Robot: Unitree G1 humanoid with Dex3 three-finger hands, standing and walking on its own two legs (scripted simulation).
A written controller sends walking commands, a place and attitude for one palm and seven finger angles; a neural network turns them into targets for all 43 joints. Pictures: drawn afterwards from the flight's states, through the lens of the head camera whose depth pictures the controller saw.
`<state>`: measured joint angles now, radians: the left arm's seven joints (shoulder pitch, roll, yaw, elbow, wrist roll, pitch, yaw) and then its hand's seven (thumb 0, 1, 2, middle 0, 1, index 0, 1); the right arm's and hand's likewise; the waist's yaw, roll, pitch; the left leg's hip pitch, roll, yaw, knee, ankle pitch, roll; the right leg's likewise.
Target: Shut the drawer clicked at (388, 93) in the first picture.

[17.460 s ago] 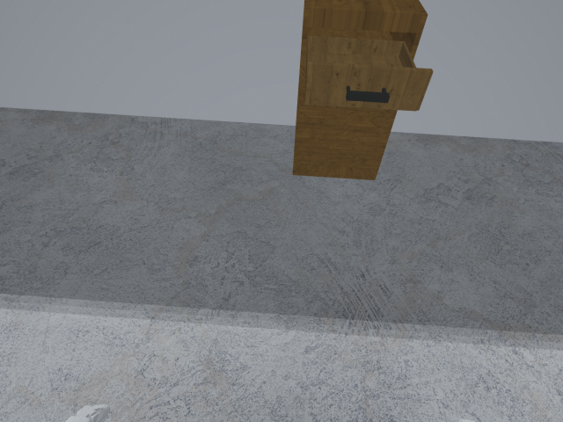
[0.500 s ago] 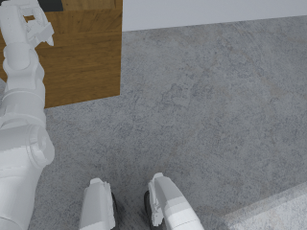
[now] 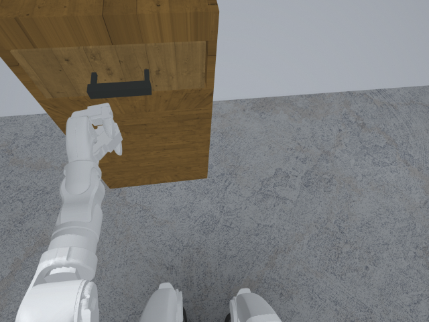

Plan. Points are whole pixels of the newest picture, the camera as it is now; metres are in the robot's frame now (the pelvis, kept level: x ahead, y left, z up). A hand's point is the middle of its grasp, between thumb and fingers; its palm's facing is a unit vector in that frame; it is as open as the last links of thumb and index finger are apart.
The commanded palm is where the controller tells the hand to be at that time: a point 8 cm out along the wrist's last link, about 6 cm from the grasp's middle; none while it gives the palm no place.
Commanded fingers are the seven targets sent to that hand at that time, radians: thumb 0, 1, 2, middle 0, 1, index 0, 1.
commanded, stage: draw the hand back to the body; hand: left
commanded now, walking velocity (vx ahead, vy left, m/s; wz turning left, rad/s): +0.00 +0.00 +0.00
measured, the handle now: (120, 82) +0.62 +0.19 -0.01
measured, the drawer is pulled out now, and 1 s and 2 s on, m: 0.00 0.00 0.00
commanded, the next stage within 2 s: step back with the hand held close in 1.10 s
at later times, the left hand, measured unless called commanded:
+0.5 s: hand (40, 195) +0.29 +0.21 +0.15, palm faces +0.22 -0.94 -0.26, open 3.3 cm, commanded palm +0.24 +0.25 +0.17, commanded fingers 0.00 0.90 0.90 -1.40 -1.60 -1.40 -1.60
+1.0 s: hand out of the picture +0.17 +0.25 +0.25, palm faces +0.44 -0.80 -0.40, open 3.2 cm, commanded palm +0.12 +0.29 +0.26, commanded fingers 0.00 0.90 0.90 -1.40 -1.60 -1.40 -1.60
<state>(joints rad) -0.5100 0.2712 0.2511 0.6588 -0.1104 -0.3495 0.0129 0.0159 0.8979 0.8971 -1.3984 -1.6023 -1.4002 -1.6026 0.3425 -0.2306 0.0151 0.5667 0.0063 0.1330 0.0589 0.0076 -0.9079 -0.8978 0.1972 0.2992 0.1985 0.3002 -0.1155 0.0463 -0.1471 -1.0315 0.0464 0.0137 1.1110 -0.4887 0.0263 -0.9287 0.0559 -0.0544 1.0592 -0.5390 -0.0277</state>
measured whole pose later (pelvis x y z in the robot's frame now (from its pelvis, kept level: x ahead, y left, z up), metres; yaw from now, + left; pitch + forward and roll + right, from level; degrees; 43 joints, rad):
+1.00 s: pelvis +0.01 +0.00 +0.09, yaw +3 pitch -4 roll -1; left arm 0.55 0.35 0.29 -0.49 -0.09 -0.08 0.09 0.01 0.89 0.90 -1.40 -1.60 -1.41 -1.60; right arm 0.20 -0.24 0.04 0.59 0.00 -0.04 -0.06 0.02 -0.90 -0.90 0.20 0.30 0.20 0.30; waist 0.07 0.08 0.00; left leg -0.13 -0.01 0.01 0.43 -0.23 0.03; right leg -0.02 0.02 -0.05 0.36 -0.27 -0.02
